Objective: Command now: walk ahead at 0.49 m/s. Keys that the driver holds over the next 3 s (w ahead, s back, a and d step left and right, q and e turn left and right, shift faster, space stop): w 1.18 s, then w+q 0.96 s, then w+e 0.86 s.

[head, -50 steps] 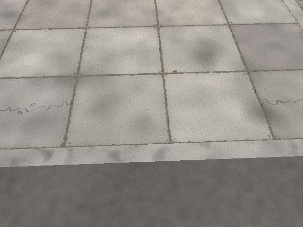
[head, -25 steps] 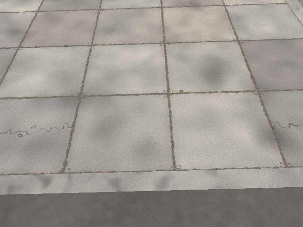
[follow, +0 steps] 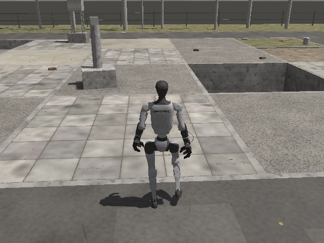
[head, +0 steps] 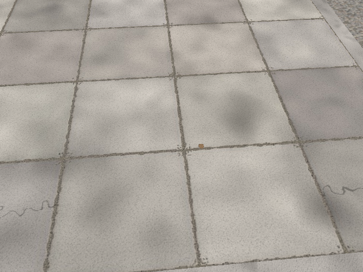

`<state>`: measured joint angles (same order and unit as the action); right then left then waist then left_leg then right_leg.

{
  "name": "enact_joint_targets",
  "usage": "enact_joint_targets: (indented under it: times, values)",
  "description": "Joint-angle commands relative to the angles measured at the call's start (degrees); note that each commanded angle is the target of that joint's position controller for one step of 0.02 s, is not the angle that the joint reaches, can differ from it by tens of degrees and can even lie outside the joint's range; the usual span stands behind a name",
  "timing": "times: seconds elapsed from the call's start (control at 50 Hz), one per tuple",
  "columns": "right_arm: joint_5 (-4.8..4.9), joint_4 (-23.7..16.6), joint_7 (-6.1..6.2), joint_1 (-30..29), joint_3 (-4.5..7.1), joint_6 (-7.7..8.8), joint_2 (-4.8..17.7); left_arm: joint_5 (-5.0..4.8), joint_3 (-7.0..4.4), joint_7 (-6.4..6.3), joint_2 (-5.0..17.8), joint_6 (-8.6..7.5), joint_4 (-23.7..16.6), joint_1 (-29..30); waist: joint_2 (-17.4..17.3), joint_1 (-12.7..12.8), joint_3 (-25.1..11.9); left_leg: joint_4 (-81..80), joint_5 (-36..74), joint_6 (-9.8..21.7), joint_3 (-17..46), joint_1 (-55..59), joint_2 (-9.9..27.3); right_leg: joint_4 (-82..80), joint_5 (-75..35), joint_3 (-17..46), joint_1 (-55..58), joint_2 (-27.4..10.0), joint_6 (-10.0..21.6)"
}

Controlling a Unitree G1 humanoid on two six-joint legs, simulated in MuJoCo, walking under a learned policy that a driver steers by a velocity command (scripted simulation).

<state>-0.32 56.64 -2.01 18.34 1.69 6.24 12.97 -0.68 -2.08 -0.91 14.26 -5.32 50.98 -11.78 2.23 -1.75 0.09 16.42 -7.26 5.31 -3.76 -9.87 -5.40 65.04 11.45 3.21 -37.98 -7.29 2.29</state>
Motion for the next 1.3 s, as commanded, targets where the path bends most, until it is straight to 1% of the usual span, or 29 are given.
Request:
enact_joint_targets:
  times: [0.02, 0.1, 0.2, 0.24, 0.28, 0.3, 0.32, 0.34, 0.36, 0.38, 0.4, 0.42, 0.46, 0.5, 0.62, 0.74, 0.8, 0.82, 0.84, 0.86, 0.88, 0.9, 0.92, 0.94, 0.96, 1.0, 1.06, 1.2, 1.3]
  values:
    - [0.1, -3.17, 1.12, -2.36, 1.2, 1.02, 7.58, 0.71, -0.75, -0.38, 2.59, 0.2, -2.44, -1.89, -4.24, 2.68, 3.14, -11.64, 4.27, 9.78, 11.81, -6.12, 16.01, -8.26, -9.32, 0.1, -1.07, -2.38, -1.53]
    - [1.01, -2.16, 1.97, 2.33, 1.47, 0.26, 9.17, 0.15, -0.34, 0.35, 1.61, -0.46, -4.86, 7.45, -4.35, -0.74, 3.11, -10.62, 5.02, 7.21, 9.06, -1.14, 15.11, -24.79, -17.64, -2.17, 0.96, 0.29, -1.99]
    - [1.52, -0.24, 2.11, 6.52, 1.81, -0.97, 9.71, -0.59, -0.16, 2.1, 2.51, -0.99, -7.74, 14.39, -5.2, -2.76, 4.68, -6.41, 3.59, 6.41, 10.32, 8.39, 18.83, -33.31, -12.29, -2.43, 0.56, 1.9, -0.81]
    - [1.55, -0.16, 2.24, 5.93, 2.15, -1.58, 10.43, -0.6, -0.58, 2.67, 3.8, -1.51, -8.02, 12.87, -6.05, -1.14, 3.77, -3.16, 6.94, 5.48, 11.08, 10.86, 20.15, -35.65, -7.65, -3.0, 4.07, 2.91, 0.81]
    - [1.19, -0.77, 2.24, 3.79, 1.88, -2.21, 9.97, -0.45, -2.48, 2.55, 7.09, -1.87, -4.94, 1.68, -6.05, 5.0, -2.56, 9.96, 23.31, 3.33, 7.95, 9.57, 16.7, -38.02, -5.82, -5.71, 19.67, 6.29, 3.3]
    - [0.33, -2.15, 2.22, 3.23, 0.85, -2.16, 7.69, 0.0, -4.03, 2.08, 11.49, -1.97, -2.12, -10.18, -2.33, 9.41, -11.19, 26.37, 19.55, 1.21, 4.57, 0.5, 13.17, -36.51, -7.14, 1.41, 36.99, -0.15, 6.84]
    - [0.16, -3.1, 1.66, 9.32, -1.26, -0.79, 0.7, 0.81, -5.57, 2.02, 17.92, -1.44, -0.71, -17.01, 12.5, 7.94, -19.04, 49.27, -5.13, -3.36, 1.0, -24.06, 3.06, -40.47, -1.24, 26.87, 59.65, -14.09, 16.02]
    - [1.32, -2.05, 1.35, 9.14, -0.7, 0.79, 3.83, 0.65, -4.23, 2.24, 12.82, -1.41, -0.46, -17.74, 12.32, 8.6, -22.36, 58.26, -24.07, -2.67, 9.94, -31.97, 2.84, -47.69, 3.98, 39.75, 61.46, -16.35, 17.69]
    - [2.78, -3.69, 1.14, 3.55, 0.69, 1.58, 9.07, 0.34, -3.06, 2.2, 9.38, -1.53, -1.47, -12.08, 8.27, 7.41, -13.21, 60.98, -20.42, -1.4, 10.34, -36.65, 6.54, -48.07, 3.83, 31.11, 53.97, -14.38, 14.23]
    - [2.76, -4.64, 1.39, -0.21, 0.85, 1.63, 9.37, 0.28, -2.3, 2.21, 7.27, -1.39, -2.86, -6.35, 3.97, 5.67, -8.53, 58.96, -14.64, -1.12, 8.69, -35.06, 9.83, -49.2, -0.58, 22.54, 45.39, -11.89, 12.19]
    - [1.92, -4.89, 1.76, -2.08, 1.07, 1.22, 8.52, 0.48, -1.68, 2.51, 5.46, -1.3, -3.45, -2.62, 1.02, 4.04, -4.75, 55.07, -10.73, -1.45, 7.85, -32.67, 11.67, -51.44, -4.54, 16.96, 37.81, -9.31, 11.15]
    - [1.37, -4.77, 2.03, -1.54, 1.4, 0.36, 7.68, 0.82, -1.23, 2.76, 4.05, -1.41, -3.43, -1.01, 1.65, 2.11, -2.95, 51.65, -8.04, -1.65, 8.0, -29.09, 13.27, -53.52, -6.95, 12.56, 32.86, -6.95, 9.95]
    - [1.15, -4.19, 2.16, 0.51, 1.19, -1.08, 4.97, 0.96, -1.33, 3.01, 4.2, -1.7, -2.07, -2.25, 2.34, 0.63, -1.88, 49.12, -5.53, -2.43, 7.03, -25.7, 13.48, -55.92, -11.86, 8.4, 28.63, -5.25, 10.4]
    - [0.88, -5.15, 2.36, -1.52, 1.45, -1.63, 5.02, 1.02, -1.78, 2.57, 5.83, -1.85, -0.71, -4.39, 1.3, 0.35, -0.42, 45.41, -1.82, -3.28, 6.76, -28.44, 13.66, -57.06, -16.74, 5.6, 28.6, -4.98, 10.99]
    - [0.77, -9.23, 1.77, -14.64, 1.25, -1.2, 3.74, 0.44, -1.94, 0.94, 7.21, -0.96, 1.56, -9.36, 1.21, 3.6, 2.41, 24.81, 12.85, -4.16, 5.05, -30.43, 12.15, -58.82, -15.84, 0.76, 31.52, -3.53, 9.13]
    - [1.47, -12.59, 0.11, -23.4, 0.89, -0.47, 4.1, -0.23, -2.42, 0.38, 7.92, 0.22, 4.69, -14.17, 1.22, 5.73, 5.53, 15.35, 10.05, -2.53, 4.56, -31.81, 10.54, -55.95, -14.81, 1.0, 41.16, -7.13, 8.56]
    - [1.5, -12.67, -0.6, -20.96, 1.51, 0.12, 5.82, -0.34, -2.95, 0.07, 9.01, 0.98, 4.81, -12.62, 2.37, 3.23, 3.38, 13.11, 3.94, -0.45, 2.94, -24.99, 8.53, -50.79, -24.91, 0.75, 43.8, -8.12, 7.19]
    - [1.42, -11.57, -0.49, -16.67, 2.29, 0.23, 7.19, -0.27, -3.05, 0.05, 9.43, 1.26, 4.54, -11.38, 3.14, 0.67, 0.55, 12.6, 2.94, 0.52, 1.14, -17.8, 6.49, -45.83, -34.52, -0.28, 43.26, -7.12, 6.41]
    - [1.36, -8.59, -0.16, -7.43, 3.71, 0.2, 9.54, 0.01, -2.65, 0.08, 8.43, 1.58, 4.2, -10.47, 2.43, -3.66, -4.72, 12.09, 3.72, 2.04, -0.08, -5.44, 4.76, -35.36, -40.27, -2.47, 40.25, -4.05, 4.99]
    - [0.77, -6.13, 0.41, 3.54, 5.04, 0.1, 13.76, 0.81, -1.77, 0.12, 6.79, 1.55, 2.87, -10.62, -2.65, -7.25, -13.0, 13.58, 4.94, 5.57, 9.99, 12.95, 13.58, -18.05, -27.8, -4.9, 28.23, -0.58, 2.96]
    - [0.34, -4.71, 0.34, 8.5, 5.96, -0.25, 18.09, 0.76, 0.54, 0.94, -1.3, 0.2, 2.74, -18.0, -17.95, -3.82, -21.02, 7.54, -5.57, 15.15, 37.83, 33.52, 27.2, 3.75, 9.19, -4.41, 4.29, 10.46, -1.07]
    - [0.82, -4.92, 0.32, 7.65, 4.44, -0.26, 12.87, -0.54, -0.38, 1.2, 3.15, -1.35, 3.5, -15.54, -15.23, -5.21, -21.78, 1.53, -10.23, 14.47, 45.72, 33.37, 27.59, 12.07, 20.48, 4.12, -2.63, 9.44, -0.16]
    - [1.07, -5.79, 0.48, 2.46, 3.67, -0.08, 10.37, -1.91, -1.45, 1.34, 7.2, -2.26, 1.46, -9.88, -12.39, -4.42, -12.95, 0.79, -8.29, 11.53, 37.07, 25.84, 25.82, 13.5, 16.82, 3.6, -6.66, 6.25, 0.91]
    - [0.85, -7.07, 0.54, -2.68, 3.06, -0.03, 8.67, -1.9, -1.53, 0.93, 7.59, -2.47, 0.41, -6.07, -7.01, -2.56, -8.33, -0.43, -2.93, 9.86, 29.49, 16.81, 23.8, 10.9, 11.18, 1.84, -4.78, 2.91, 1.17]
    - [0.33, -7.39, 0.27, -5.84, 2.57, 0.1, 6.97, -0.91, -1.92, 0.5, 7.1, -2.13, 0.07, -4.11, -4.39, -0.79, -4.57, -2.32, 1.98, 8.92, 24.34, 8.8, 21.61, 7.11, 7.76, 1.07, -2.15, 1.02, 0.99]
    - [-0.29, -6.71, -0.07, -6.86, 2.01, 0.42, 5.13, -0.37, -2.14, 0.27, 4.74, -0.5, 0.53, -6.64, -6.37, 2.28, -3.26, -5.67, 4.7, 8.19, 18.98, 1.74, 18.92, 2.65, 4.61, 1.4, 3.98, -0.99, 0.93]
    - [0.02, -5.1, 0.58, -4.27, 2.62, 0.69, 7.63, -0.02, -2.2, -0.01, 3.42, 0.84, -0.29, -4.86, -5.58, 2.95, -0.46, -8.97, 7.94, 9.22, 14.72, -1.13, 18.44, -3.35, 0.68, 0.4, 2.01, -1.76, -0.4]
    - [0.85, -2.63, 2.17, 2.21, 2.7, -0.31, 8.86, 0.23, -1.89, 0.73, 2.33, 0.4, -4.48, 9.72, -5.15, -1.09, 2.79, -10.19, 8.65, 6.31, 8.71, 2.48, 15.86, -25.58, -17.06, -1.97, -0.72, 0.4, -1.87]
    - [1.54, -0.79, 2.57, 6.48, 3.05, -1.55, 9.58, -0.41, -1.51, 2.18, 2.83, -0.79, -7.39, 17.42, -5.66, -3.0, 4.86, -5.72, 7.09, 6.36, 11.76, 8.22, 18.1, -34.69, -13.94, -1.86, 0.49, 2.91, -2.04]
